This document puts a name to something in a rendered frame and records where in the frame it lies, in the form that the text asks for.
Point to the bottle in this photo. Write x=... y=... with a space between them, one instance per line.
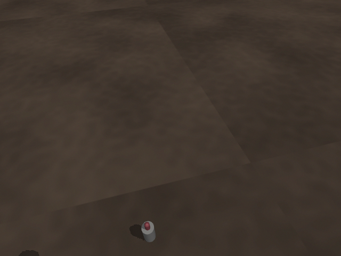
x=148 y=231

